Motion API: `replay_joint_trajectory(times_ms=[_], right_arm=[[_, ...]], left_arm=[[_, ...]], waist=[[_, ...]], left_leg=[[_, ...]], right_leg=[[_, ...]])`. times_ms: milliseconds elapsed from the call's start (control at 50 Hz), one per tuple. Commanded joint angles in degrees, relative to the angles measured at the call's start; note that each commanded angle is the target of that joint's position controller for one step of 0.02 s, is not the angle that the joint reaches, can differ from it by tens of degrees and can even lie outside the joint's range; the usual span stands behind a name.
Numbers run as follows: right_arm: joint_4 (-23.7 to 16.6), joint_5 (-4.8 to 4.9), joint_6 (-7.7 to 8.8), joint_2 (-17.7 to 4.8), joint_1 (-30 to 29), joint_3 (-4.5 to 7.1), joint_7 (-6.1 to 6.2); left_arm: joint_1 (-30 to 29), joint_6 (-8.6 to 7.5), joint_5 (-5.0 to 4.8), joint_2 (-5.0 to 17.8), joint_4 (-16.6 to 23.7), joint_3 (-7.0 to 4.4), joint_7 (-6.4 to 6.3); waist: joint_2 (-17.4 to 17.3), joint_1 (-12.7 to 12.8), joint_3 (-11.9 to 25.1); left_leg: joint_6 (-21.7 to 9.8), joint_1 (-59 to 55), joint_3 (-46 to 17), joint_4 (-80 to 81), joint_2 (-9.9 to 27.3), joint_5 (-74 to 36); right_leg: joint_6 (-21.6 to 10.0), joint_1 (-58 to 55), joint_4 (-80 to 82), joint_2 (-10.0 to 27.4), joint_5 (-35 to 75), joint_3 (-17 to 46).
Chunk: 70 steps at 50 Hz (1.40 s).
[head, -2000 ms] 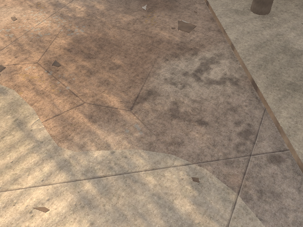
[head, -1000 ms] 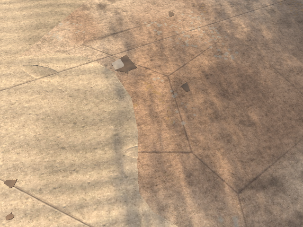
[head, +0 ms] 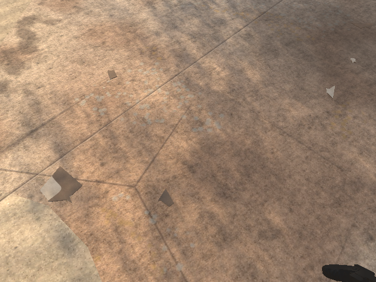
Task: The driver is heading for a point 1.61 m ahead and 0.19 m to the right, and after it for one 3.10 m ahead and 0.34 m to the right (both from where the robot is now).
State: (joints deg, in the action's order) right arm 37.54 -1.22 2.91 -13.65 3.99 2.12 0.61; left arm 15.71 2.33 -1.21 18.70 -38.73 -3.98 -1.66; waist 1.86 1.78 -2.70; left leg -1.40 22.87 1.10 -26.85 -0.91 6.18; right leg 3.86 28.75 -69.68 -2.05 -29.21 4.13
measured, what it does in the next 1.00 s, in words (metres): steps on the spot, turning right: right foot, then left foot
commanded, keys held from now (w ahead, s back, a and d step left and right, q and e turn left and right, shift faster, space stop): e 0.44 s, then no key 0.56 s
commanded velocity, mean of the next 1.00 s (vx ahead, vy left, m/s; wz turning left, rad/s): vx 0.03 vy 0.00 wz -0.39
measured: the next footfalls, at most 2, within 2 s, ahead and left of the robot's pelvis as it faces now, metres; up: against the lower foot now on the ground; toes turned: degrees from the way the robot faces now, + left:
right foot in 0.28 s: +0.07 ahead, -0.15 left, +0.00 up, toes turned -14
left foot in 0.72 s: +0.12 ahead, +0.08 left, +0.00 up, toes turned -22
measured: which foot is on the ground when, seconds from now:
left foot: down 0.00-0.28, up 0.30-0.70, down 0.72-1.00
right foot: up 0.00-0.26, down 0.28-1.00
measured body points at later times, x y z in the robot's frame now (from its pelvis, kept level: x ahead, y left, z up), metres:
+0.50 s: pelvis +0.03 -0.05 +0.01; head +0.06 -0.09 +0.46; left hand +0.26 +0.18 -0.06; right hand +0.10 -0.37 -0.11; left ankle +0.08 +0.11 -0.65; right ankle +0.03 -0.14 -0.73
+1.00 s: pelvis +0.05 -0.02 +0.00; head +0.06 -0.02 +0.45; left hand +0.27 +0.18 -0.10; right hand +0.10 -0.30 -0.10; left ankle +0.09 +0.10 -0.73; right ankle +0.03 -0.14 -0.73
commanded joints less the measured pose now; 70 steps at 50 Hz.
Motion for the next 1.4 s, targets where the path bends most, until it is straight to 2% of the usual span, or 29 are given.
replay_joint_trajectory(times_ms=[20, 60, 100, 200, 240, 260, 280, 300, 320, 340, 360, 380, 400, 420, 460, 540, 640, 680, 700, 720, 740, 760, 780, 800, 840, 880, 960, 1040, 1400], right_arm=[[-2.0, -0.48, -0.28, -8.7, 0.1, 2.60, 0.36], [-1.1, -0.11, -0.28, -9.6, 0.3, 3.02, 0.52], [-0.7, 0.34, -0.79, -10.4, -0.4, 3.36, 0.69], [0.8, 1.34, -1.93, -12.8, 0.2, 4.12, 0.26], [1.5, 2.23, -2.24, -13.3, 0.2, 4.30, 0.16], [1.9, 2.70, -2.44, -12.9, 0.4, 4.23, 0.21], [3.1, 2.63, -2.66, -11.2, 3.0, 3.87, 0.20], [2.9, 1.02, -2.84, -7.9, 4.5, 3.01, -0.06], [-0.7, -0.34, -2.62, -7.8, 1.0, 2.73, 0.35], [-0.8, 0.12, -2.46, -10.3, -2.5, 3.57, 0.65], [-0.4, 1.23, -2.64, -10.7, -1.7, 3.90, 0.73], [1.1, 1.19, -2.90, -10.5, 0.2, 4.14, 1.14], [1.6, 0.64, -3.14, -11.1, 0.7, 4.33, 1.46], [1.8, 0.44, -3.15, -10.7, 1.1, 4.33, 1.39], [2.4, 1.02, -3.04, -9.7, 2.4, 4.01, 1.05], [2.3, 1.39, -3.09, -7.7, 0.3, 2.88, 0.50], [2.0, 1.83, -2.94, -8.2, 0.4, 2.67, -0.33], [2.3, 1.78, -2.58, -7.6, 1.8, 2.48, -0.70], [2.9, 1.54, -2.26, -6.8, 3.4, 2.27, -0.96], [3.1, 0.76, -1.99, -7.2, 4.4, 2.17, -1.08], [2.6, -0.32, -1.84, -10.3, 5.6, 2.58, -0.87], [3.0, -0.41, -1.94, -12.7, 3.0, 2.97, -0.67], [2.5, -0.17, -1.83, -9.1, 0.8, 2.06, -0.72], [2.1, -0.15, -1.63, -7.4, -0.5, 1.51, -0.82], [2.4, 0.12, -1.07, -8.1, 0.6, 1.43, -0.82], [2.9, 0.28, -0.71, -8.1, 2.0, 1.26, -0.59], [3.1, 0.51, -1.02, -7.4, 3.7, 0.87, -0.13], [3.4, 0.57, -1.24, -6.8, 3.9, 0.54, -0.14], [8.7, 0.87, -0.80, -5.8, 5.4, -0.20, -0.40]], left_arm=[[4.7, 0.81, 0.17, 2.7, 3.9, -1.21, -0.36], [2.8, 0.59, 0.57, 2.4, 4.9, -0.98, -0.16], [0.7, 0.55, 0.66, 2.5, 5.7, -0.83, 0.33], [-3.0, 0.96, 0.49, 4.0, 7.9, -1.24, 1.68], [-2.3, 0.94, 0.57, 4.0, 8.1, -1.58, 2.20], [-0.8, 0.85, 0.70, 4.0, 7.5, -1.88, 2.32], [1.1, 0.74, 0.95, 5.5, 7.0, -2.60, 2.02], [2.4, 0.54, 1.08, 11.0, 7.6, -4.07, 1.10], [1.4, -0.01, 2.29, 16.1, 9.5, -4.72, 0.97], [2.4, -1.29, 3.15, 12.9, 9.3, -4.02, 1.31], [0.3, -2.23, 3.04, 11.4, 9.1, -3.34, 1.38], [-3.0, -2.48, 1.94, 9.8, 9.4, -3.08, 1.18], [-5.2, -2.31, 0.99, 8.5, 9.9, -2.53, 0.92], [-6.0, -2.10, 1.02, 8.1, 10.2, -2.13, 0.61], [-6.0, -1.79, 1.46, 7.4, 10.4, -1.80, 0.21], [-4.7, -1.40, 1.49, 7.0, 9.6, -1.66, -0.24], [-5.1, -0.89, 1.83, 7.0, 8.7, -1.34, 0.60], [-6.3, -0.88, 1.40, 6.0, 8.2, -0.85, 0.85], [-7.1, -0.90, 1.03, 5.2, 7.9, -0.49, 0.88], [-5.9, -1.19, 1.07, 4.2, 7.3, -0.14, 0.87], [-4.2, -1.65, 2.07, 2.7, 7.1, 0.31, 0.85], [-1.1, -2.22, 2.55, 1.4, 7.0, 0.51, 1.21], [-2.8, -2.28, 3.12, 2.5, 6.9, 0.40, 0.99], [-4.7, -2.15, 2.85, 3.8, 6.5, -0.13, 0.84], [-6.7, -1.31, 2.83, 3.2, 6.6, -0.20, 0.63], [-5.8, -1.19, 2.57, 2.4, 6.0, -0.13, 0.83], [-4.9, -1.85, 2.36, 1.6, 4.8, -0.19, 0.87], [-4.0, -2.19, 2.27, 1.1, 4.0, -0.28, 0.63], [-1.7, -1.92, 2.05, 0.1, 1.3, -0.33, -0.80]], waist=[[-9.9, 0.1, 6.4], [-9.3, -0.4, 8.4], [-8.7, -0.9, 10.0], [-10.1, -2.1, 8.5], [-9.9, -1.0, 8.3], [-9.3, -0.2, 8.5], [-6.8, 0.0, 8.3], [6.9, -1.2, 7.4], [17.4, -0.6, 6.2], [10.4, 2.4, 8.6], [8.2, 0.4, 7.9], [4.9, -1.3, 7.7], [5.1, -2.0, 7.7], [5.6, -2.6, 8.4], [5.4, -3.0, 9.9], [6.3, -1.0, 9.9], [7.4, 0.2, 7.8], [6.7, -1.0, 7.4], [6.0, -2.4, 7.4], [4.5, -2.6, 7.7], [-0.8, -1.5, 8.9], [-10.5, 2.8, 8.1], [-12.5, 1.6, 7.6], [-11.2, 0.9, 6.0], [-10.1, -0.6, 4.6], [-8.0, -0.8, 3.5], [-3.8, -1.9, 3.5], [-1.4, -2.1, 3.8], [-1.9, -1.9, 3.1]], left_leg=[[-12.0, -7.4, -9.5, 10.9, 14.4, -15.1], [-13.3, -9.5, -7.8, 10.9, 16.3, -18.3], [-13.4, -10.3, -6.0, 11.2, 17.3, -16.3], [-11.7, -10.9, -3.0, 10.6, 18.7, -7.1], [-9.5, -12.1, -1.9, 7.6, 18.8, -5.5], [-7.5, -11.2, -0.4, 4.6, 17.7, -3.5], [-4.0, -8.2, 2.1, -0.4, 15.5, 0.8], [1.8, 2.4, 8.4, -15.4, 9.2, 13.0], [5.2, 17.1, 5.3, -28.8, 0.8, 30.8], [4.7, 17.6, -2.6, -37.3, 1.5, 30.8], [3.8, 17.6, -4.3, -39.3, 2.3, 26.0], [3.8, 17.3, -4.9, -38.5, 3.0, 21.5], [4.2, 16.7, -5.0, -37.8, 3.2, 18.7], [4.8, 13.9, -4.5, -38.9, 2.4, 16.8], [5.6, 11.9, -4.1, -37.1, 1.4, 14.3], [6.2, 8.1, -4.0, -25.1, 1.8, 13.2], [5.1, 0.1, -3.1, -15.2, 1.6, 15.8], [4.2, -3.8, -2.6, -7.5, 1.4, 12.8], [3.3, -8.2, -1.9, 0.4, 1.1, 6.5], [2.2, -13.1, -3.2, 5.1, 2.5, -0.9], [-0.2, -17.9, -9.0, 5.3, 9.0, -10.4], [-5.2, -16.2, -13.5, 4.3, 13.6, -14.1], [-8.2, -10.5, -15.8, 6.7, 15.0, -5.9], [-6.4, -9.3, -13.8, 7.0, 12.3, 0.3], [-3.0, -8.1, -10.8, 6.5, 8.9, 6.0], [-1.7, -7.8, -8.8, 5.5, 7.4, 7.5], [-1.5, -9.2, -7.2, 3.2, 5.9, 7.1], [-1.3, -9.7, -6.3, 2.1, 4.9, 6.4], [-0.7, -8.5, -5.3, 2.8, 3.6, 5.4]], right_leg=[[1.1, 2.1, 3.1, 3.7, 3.9, -1.9], [0.8, 1.5, 7.9, 5.1, 6.5, -2.0], [0.2, -0.9, 13.0, 6.1, 9.8, -2.3], [-2.3, -6.0, 24.1, 5.6, 11.0, -5.2], [-4.1, -9.4, 32.2, 4.4, 13.2, -6.8], [-5.5, -13.1, 37.6, 3.0, 16.5, -7.9], [-7.3, -18.1, 42.5, 2.5, 20.8, -6.0], [-11.7, -24.8, 48.7, 13.3, 35.6, 9.8], [-22.8, -25.8, 50.4, 24.6, 43.0, 26.7], [-24.3, -24.1, 51.2, 23.2, 40.9, 25.3], [-21.3, -23.0, 50.6, 20.2, 39.0, 20.5], [-18.0, -22.6, 49.8, 17.1, 36.4, 17.0], [-16.6, -21.8, 49.4, 16.0, 37.5, 15.4], [-16.4, -19.9, 49.0, 14.7, 40.5, 14.2], [-16.6, -20.5, 48.7, 13.5, 41.8, 12.8], [-16.7, -22.1, 47.7, 13.1, 38.1, 13.2], [-17.5, -18.0, 47.3, 13.5, 33.6, 16.6], [-16.6, -17.4, 46.0, 12.6, 33.3, 17.2], [-15.2, -16.1, 45.1, 11.2, 32.1, 16.5], [-12.7, -14.1, 44.7, 9.6, 28.5, 15.9], [-9.3, -10.9, 40.5, 6.2, 21.1, 12.9], [-6.2, -8.9, 38.4, 0.1, 11.4, 5.5], [-4.1, -12.7, 39.5, 1.1, 10.4, 3.8], [-3.8, -14.2, 40.2, 1.4, 13.4, 3.7], [-4.2, -15.1, 40.6, 1.4, 18.0, 4.1], [-4.9, -15.4, 41.7, 1.8, 19.8, 4.8], [-5.1, -14.6, 42.4, 2.2, 22.1, 5.5], [-4.8, -14.9, 42.6, 2.5, 23.4, 6.0], [-4.3, -18.4, 42.3, 2.8, 26.7, 5.8]])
